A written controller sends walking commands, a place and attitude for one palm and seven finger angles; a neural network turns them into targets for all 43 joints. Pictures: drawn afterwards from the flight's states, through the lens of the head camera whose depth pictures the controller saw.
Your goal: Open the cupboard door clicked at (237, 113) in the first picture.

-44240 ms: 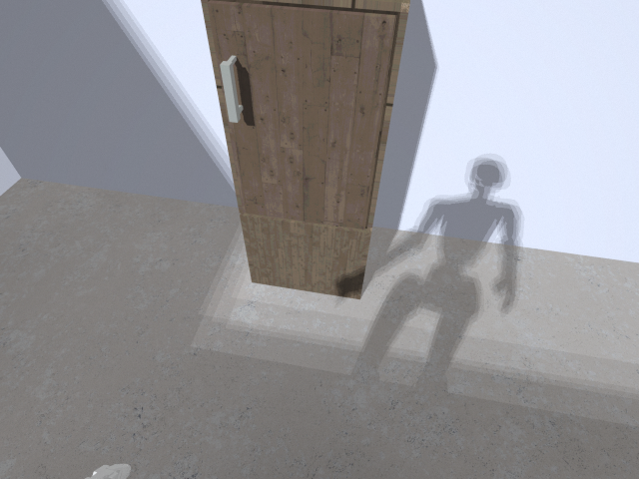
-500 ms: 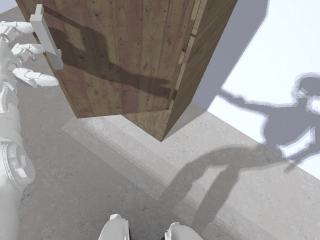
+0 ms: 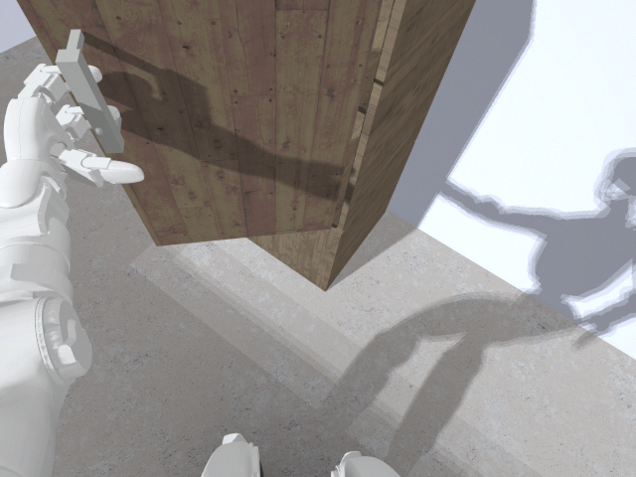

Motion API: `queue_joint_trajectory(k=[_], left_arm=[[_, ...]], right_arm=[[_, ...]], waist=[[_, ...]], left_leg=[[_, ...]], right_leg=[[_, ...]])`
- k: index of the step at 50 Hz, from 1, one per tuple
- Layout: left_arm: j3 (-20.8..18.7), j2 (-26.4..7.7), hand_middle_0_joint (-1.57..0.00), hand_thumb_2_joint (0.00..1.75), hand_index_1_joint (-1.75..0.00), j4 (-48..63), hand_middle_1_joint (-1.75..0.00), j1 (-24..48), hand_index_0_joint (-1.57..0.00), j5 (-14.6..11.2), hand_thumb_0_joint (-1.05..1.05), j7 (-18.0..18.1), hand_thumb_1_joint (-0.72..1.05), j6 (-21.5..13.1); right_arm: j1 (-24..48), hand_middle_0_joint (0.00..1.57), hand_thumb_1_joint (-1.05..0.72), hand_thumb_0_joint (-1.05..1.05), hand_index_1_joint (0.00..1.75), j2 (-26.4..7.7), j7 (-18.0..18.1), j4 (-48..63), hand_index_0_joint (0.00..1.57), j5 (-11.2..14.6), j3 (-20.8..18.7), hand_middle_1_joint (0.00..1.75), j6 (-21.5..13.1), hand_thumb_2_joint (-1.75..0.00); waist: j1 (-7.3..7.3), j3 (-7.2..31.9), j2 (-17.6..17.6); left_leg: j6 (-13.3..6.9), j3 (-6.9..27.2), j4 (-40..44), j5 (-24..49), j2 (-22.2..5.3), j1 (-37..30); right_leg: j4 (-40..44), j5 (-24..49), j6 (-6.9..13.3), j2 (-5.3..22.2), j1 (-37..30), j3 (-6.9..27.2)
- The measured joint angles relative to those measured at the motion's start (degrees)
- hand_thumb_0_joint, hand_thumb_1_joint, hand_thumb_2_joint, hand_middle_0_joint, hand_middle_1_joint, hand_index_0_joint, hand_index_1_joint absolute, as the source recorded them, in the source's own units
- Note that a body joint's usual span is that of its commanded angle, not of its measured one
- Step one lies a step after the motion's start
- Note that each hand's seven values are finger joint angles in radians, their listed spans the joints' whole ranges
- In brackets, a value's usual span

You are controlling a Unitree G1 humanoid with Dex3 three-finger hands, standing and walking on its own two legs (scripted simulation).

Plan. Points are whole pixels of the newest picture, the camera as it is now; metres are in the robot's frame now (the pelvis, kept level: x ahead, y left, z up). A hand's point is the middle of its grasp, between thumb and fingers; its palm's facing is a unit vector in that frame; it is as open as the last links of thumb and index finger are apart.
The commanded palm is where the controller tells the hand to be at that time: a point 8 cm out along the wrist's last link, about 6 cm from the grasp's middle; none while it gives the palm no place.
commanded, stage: slide the fingers in behind the handle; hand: left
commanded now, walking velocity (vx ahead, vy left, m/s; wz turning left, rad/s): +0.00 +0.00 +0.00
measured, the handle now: (96, 95) +0.56 +0.24 +0.11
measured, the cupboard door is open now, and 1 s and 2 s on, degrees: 45 45 55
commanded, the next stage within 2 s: close the thumb around the handle in 0.70 s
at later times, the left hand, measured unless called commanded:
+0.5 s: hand (114, 131) +0.51 +0.21 +0.11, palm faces +0.10 -0.99 +0.00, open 14.0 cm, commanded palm +0.49 +0.24 +0.11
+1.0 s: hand (115, 130) +0.51 +0.21 +0.11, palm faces +0.11 -0.99 +0.00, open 12.9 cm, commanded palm +0.49 +0.24 +0.11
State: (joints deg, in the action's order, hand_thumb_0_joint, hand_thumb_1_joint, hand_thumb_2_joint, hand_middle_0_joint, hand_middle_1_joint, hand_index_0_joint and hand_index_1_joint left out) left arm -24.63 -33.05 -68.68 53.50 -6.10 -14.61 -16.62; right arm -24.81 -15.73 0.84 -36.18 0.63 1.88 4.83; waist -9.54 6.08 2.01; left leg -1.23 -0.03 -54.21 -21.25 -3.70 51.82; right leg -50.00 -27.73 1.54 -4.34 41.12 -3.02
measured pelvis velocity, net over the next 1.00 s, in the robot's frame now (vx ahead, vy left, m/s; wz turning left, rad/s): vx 0.00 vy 0.00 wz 0.00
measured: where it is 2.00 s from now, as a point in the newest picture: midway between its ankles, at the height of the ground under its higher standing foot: outside the picture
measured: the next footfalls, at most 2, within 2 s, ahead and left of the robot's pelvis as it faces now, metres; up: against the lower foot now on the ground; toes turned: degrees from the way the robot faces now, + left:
none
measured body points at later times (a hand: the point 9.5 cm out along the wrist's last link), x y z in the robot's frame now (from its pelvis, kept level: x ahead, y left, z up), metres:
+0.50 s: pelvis -0.01 +0.00 +0.00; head +0.10 +0.02 +0.44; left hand +0.50 +0.26 +0.11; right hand -0.01 -0.27 -0.11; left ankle +0.04 +0.10 -0.68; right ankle -0.04 -0.11 -0.68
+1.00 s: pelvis +0.00 +0.00 +0.00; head +0.10 +0.02 +0.44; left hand +0.50 +0.26 +0.11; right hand -0.02 -0.26 -0.11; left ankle +0.04 +0.10 -0.68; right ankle -0.04 -0.11 -0.68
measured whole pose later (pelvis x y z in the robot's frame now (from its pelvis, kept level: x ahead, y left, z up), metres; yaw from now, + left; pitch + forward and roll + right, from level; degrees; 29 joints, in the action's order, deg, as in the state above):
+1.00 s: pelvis +0.00 +0.00 +0.00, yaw +0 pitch +18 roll -4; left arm -22.1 -29.8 -68.8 54.5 -5.2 -9.4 -18.5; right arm -25.1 -15.4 0.0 -37.2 0.0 1.3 3.9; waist -9.6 6.0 2.5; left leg -1.4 0.0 -54.5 -21.1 -3.2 52.0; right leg -50.5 -27.8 1.4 -4.0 41.3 -3.1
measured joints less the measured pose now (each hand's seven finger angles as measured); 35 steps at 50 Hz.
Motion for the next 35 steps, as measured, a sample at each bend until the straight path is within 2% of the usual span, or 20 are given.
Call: queue_joint_trajectory(k=[8, 14, 35], left_arm=[[1.1, 1.6, -0.30, 0.30, -1.20, 1.8, -1.20, -0.7, -0.30, 0.1, -0.02, 1.7, -0.50, -1.5], [1.9, 2.8, -0.29, 0.30, -1.20, 1.0, -1.20, 0.2, -0.31, 0.0, -0.01, 2.7, -0.50, -0.8], [2.6, 2.2, -0.29, 0.30, -1.20, -1.7, -1.20, 2.9, -0.30, 1.0, -0.01, 4.5, -0.50, -1.8]], right_arm=[[0.5, 0.20, -0.90, 0.01, 0.30, 0.2, -0.3, -0.1, 0.20, -0.1, -0.5, 0.30, -0.3, -0.90], [0.9, 0.20, -0.90, 0.01, 0.30, 0.2, -0.5, -0.3, 0.20, -0.2, -0.6, 0.30, -0.3, -0.90], [-0.2, 0.20, -0.90, 0.01, 0.30, 0.1, -0.5, -1.3, 0.20, -0.6, -0.3, 0.30, -1.1, -0.90]], waist=[[0.26, -0.1, -0.1], [0.30, 0.0, 0.2], [-0.24, -0.4, 0.3]], left_leg=[[0.2, 0.2, 0.0, -0.1, 0.1, -0.4], [0.2, 0.3, 0.0, 0.1, 0.3, -0.5], [0.0, 0.5, -0.6, 0.5, 0.5, 1.2]], right_leg=[[-0.2, -0.2, 0.2, 0.0, -0.4, -0.2], [-0.4, -0.3, 0.2, 0.2, -0.4, -0.3], [-1.2, -0.1, 0.1, 0.3, 1.2, -0.5]])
